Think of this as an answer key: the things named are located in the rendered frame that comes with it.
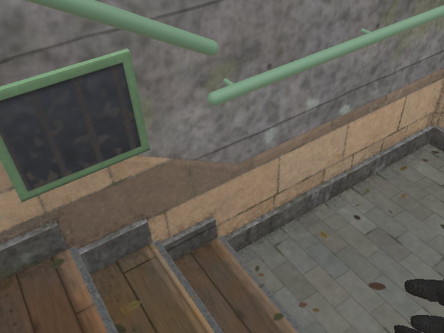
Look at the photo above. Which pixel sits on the robot right hand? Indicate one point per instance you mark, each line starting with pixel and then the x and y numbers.
pixel 433 290

